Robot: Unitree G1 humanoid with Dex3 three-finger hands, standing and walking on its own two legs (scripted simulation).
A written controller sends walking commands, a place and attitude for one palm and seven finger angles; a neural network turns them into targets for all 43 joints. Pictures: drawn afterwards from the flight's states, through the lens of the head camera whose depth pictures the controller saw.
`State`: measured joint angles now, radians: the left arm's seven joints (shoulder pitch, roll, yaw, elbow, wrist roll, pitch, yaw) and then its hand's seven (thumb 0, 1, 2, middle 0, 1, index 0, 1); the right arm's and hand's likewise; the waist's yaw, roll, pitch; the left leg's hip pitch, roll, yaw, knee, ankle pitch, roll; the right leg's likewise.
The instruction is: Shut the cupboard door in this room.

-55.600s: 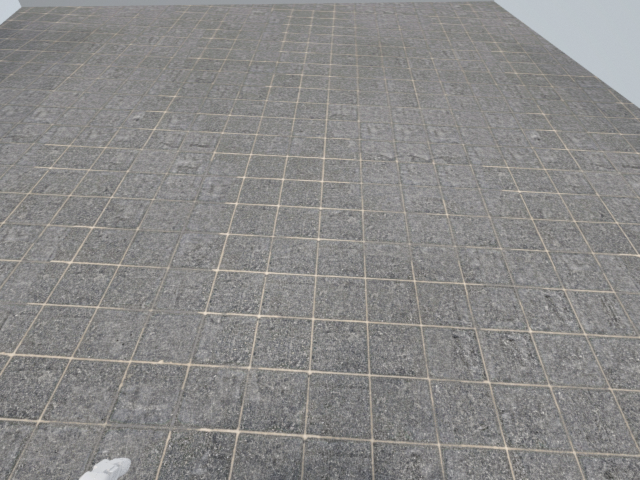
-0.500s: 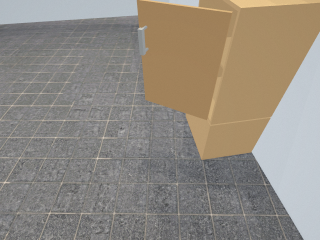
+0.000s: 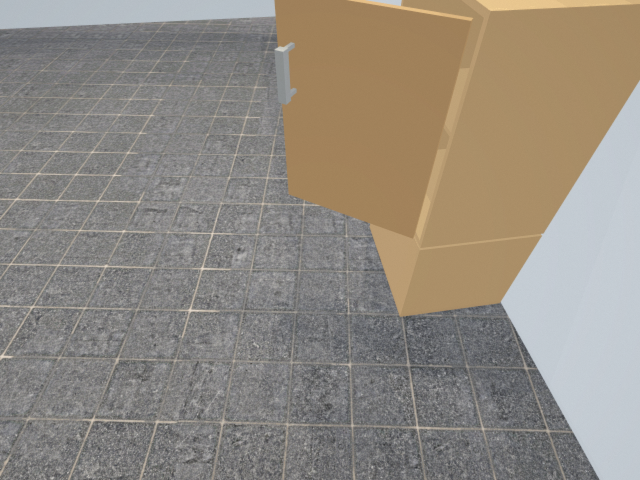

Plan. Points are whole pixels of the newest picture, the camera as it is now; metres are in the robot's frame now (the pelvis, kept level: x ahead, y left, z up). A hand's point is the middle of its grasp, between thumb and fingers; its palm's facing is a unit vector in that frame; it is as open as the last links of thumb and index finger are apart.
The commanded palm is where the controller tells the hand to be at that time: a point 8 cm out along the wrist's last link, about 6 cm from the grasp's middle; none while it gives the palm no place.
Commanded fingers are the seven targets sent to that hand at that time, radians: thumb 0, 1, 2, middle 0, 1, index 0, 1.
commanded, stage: look to check the result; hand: left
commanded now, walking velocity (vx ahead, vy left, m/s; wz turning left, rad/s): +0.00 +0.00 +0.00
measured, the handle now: (287, 73) +0.97 +0.14 +0.06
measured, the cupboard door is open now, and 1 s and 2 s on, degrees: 54 54 54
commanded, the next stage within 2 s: walk to a spot facing it in 0.32 s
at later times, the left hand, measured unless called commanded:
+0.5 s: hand out of the picture +0.07 +0.23 -0.16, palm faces +0.00 -0.95 -0.32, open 7.4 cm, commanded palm none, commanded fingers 0.00 0.90 0.90 -0.20 -0.30 -0.20 -0.30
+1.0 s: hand out of the picture -0.02 +0.26 -0.20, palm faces +0.28 -0.93 -0.23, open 7.4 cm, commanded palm none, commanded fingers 0.00 0.90 0.90 -0.20 -0.30 -0.20 -0.30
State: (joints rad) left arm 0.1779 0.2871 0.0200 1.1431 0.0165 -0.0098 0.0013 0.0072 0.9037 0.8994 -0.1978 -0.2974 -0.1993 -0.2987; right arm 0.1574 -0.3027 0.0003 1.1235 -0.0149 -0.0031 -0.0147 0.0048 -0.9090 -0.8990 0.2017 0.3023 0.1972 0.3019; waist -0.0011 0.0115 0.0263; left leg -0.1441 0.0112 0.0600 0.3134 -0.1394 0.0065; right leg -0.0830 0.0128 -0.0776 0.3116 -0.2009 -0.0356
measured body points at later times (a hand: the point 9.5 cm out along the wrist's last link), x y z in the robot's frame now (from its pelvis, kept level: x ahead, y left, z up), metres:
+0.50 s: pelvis +0.01 -0.01 +0.00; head +0.01 -0.01 +0.45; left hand +0.07 +0.28 -0.14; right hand +0.08 -0.29 -0.14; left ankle +0.02 +0.11 -0.75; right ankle -0.02 -0.09 -0.75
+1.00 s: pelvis -0.01 +0.04 -0.02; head +0.03 +0.07 +0.42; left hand -0.03 +0.31 -0.18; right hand +0.08 -0.18 -0.17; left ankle +0.01 +0.15 -0.75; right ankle -0.02 -0.10 -0.69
